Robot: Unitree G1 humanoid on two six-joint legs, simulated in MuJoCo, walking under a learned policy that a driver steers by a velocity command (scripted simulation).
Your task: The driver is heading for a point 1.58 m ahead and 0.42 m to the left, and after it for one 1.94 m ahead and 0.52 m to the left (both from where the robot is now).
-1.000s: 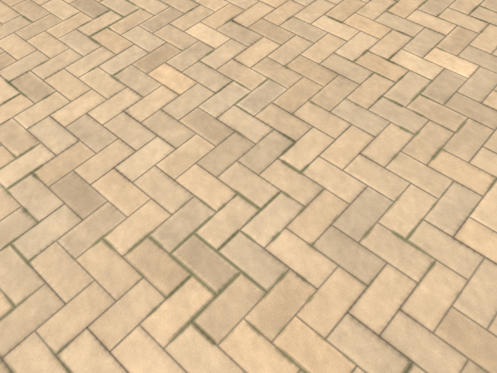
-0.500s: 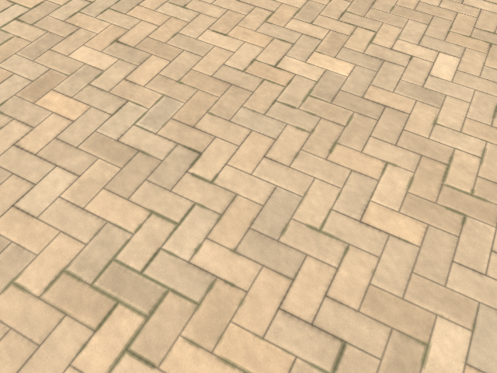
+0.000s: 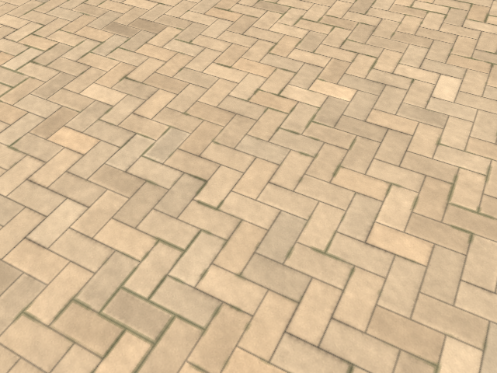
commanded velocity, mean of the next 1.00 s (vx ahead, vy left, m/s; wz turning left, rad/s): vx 0.42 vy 0.00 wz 0.00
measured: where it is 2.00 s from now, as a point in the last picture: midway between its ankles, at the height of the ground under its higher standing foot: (213, 238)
